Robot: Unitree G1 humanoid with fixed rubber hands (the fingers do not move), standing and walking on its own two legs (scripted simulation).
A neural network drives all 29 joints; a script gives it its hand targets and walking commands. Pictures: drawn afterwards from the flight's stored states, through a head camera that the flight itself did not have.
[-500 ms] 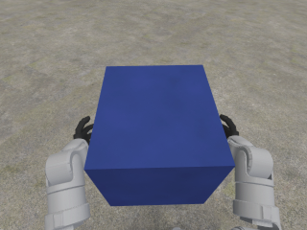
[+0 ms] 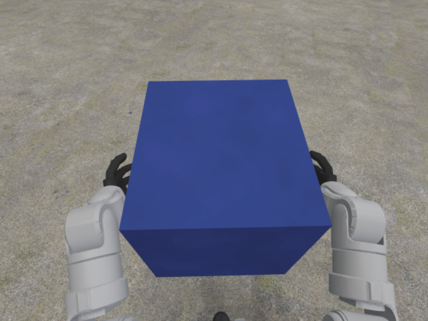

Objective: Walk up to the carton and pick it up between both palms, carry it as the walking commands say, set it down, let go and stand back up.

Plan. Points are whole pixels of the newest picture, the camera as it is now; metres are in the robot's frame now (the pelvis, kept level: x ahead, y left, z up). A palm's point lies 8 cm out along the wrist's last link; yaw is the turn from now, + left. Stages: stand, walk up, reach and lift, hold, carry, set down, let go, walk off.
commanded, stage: carry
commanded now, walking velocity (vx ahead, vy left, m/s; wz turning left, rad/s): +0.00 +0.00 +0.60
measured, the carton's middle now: (219, 181) +0.38 -0.01 +0.05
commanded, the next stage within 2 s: none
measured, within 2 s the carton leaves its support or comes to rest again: neither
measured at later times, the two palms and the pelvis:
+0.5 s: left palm (125, 259) +0.22 +0.14 +0.09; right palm (367, 249) +0.21 -0.23 +0.09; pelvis -0.09 -0.03 +0.00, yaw +3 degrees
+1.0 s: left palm out of the picture +0.03 +0.20 +0.08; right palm (332, 313) +0.14 -0.15 +0.08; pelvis -0.19 -0.05 +0.00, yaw +19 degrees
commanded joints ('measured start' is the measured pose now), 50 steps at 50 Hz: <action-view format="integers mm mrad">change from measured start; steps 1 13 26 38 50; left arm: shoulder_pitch -699 -635 -516 -501 -257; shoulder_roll -784 -754 -831 -846 -793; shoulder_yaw -740 -677 -704 -779 -774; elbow -176 -5 -178 -208 -327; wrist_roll -139 -99 -98 -191 -129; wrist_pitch -30 -17 -9 -32 -6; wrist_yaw -90 -54 -88 -110 -117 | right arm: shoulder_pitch -734 -749 -609 -491 -417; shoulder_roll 869 779 873 826 869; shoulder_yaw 701 692 712 693 812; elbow -212 -181 -237 -283 -418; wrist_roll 113 83 128 53 144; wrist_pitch -52 -18 -2 -25 15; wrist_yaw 75 76 124 86 130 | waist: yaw -7 27 -7 43 17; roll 331 -63 298 168 -155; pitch -386 -535 -373 -567 -418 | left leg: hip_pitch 177 -121 181 -16 20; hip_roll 509 101 324 203 21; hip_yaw -411 -15 -401 -226 52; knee -352 142 -294 25 -78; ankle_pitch -20 312 246 529 169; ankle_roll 254 -25 157 94 29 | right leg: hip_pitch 19 644 -22 466 367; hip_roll -61 -384 -175 -210 -424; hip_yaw -74 59 -223 -51 -183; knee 473 123 324 -58 100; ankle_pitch -430 653 -488 -267 41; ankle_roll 117 -36 119 82 49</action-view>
